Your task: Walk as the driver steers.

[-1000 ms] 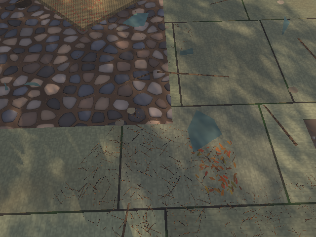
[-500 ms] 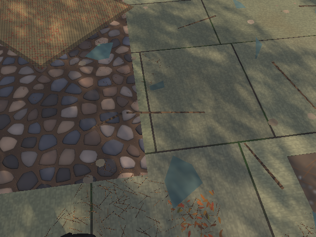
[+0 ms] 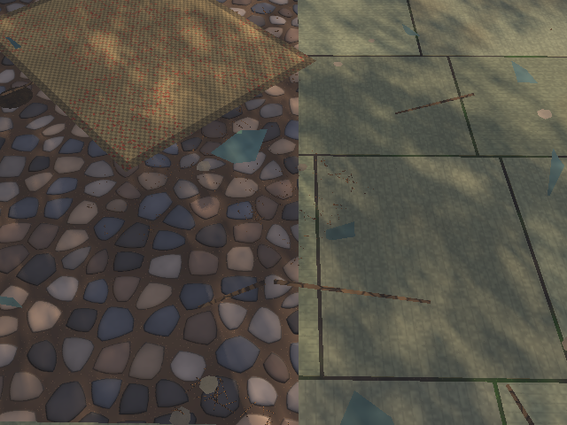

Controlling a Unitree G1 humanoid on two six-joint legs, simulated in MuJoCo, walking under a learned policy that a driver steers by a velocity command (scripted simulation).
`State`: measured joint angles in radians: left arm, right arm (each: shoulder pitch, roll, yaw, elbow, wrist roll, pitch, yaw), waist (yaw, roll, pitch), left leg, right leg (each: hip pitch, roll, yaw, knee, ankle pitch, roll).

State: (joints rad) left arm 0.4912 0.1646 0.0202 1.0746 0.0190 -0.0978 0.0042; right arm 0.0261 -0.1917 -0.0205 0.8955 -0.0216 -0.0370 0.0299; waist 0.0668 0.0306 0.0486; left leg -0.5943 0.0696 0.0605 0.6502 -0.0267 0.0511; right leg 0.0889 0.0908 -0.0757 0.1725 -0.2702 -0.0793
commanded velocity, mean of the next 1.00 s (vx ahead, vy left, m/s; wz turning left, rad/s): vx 0.50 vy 0.00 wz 0.00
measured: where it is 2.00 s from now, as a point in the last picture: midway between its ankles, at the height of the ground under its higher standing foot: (308, 221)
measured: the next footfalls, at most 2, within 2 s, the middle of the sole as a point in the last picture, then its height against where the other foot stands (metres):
left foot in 0.10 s outside the picture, level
right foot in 0.66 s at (346, 402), level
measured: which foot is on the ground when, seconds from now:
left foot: up 0.00-0.08, down 0.10-0.68, up 0.70-1.00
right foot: down 0.00-0.10, up 0.12-0.64, down 0.66-1.00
